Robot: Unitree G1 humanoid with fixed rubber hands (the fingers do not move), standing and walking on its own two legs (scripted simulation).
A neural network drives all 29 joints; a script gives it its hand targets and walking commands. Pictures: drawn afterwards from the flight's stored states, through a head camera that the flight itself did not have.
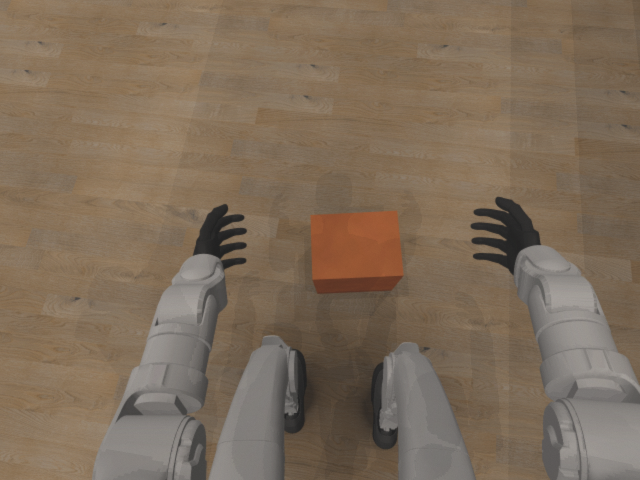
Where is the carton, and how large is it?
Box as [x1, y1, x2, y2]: [310, 211, 403, 293]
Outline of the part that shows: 396,211 310,215 312,279 317,293 391,290 403,275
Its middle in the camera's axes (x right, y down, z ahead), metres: +0.08 +0.04 +1.00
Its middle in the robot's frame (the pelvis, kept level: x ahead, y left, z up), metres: +0.49 -0.03 -0.56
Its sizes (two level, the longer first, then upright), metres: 0.208 0.158 0.213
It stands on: the floor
